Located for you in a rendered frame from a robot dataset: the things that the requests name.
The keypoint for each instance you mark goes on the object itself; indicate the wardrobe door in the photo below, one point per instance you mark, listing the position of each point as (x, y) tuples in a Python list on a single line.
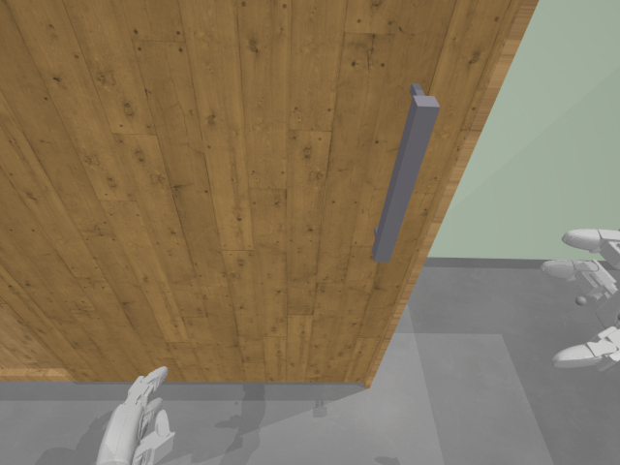
[(18, 349), (196, 183)]

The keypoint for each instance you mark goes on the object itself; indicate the handle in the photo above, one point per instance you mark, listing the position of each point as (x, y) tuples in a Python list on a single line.
[(418, 128)]

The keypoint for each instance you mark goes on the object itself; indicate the left robot hand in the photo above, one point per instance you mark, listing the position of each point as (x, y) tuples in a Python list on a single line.
[(128, 423)]

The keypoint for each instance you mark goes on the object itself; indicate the right robot hand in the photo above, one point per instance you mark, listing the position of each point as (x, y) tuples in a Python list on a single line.
[(604, 349)]

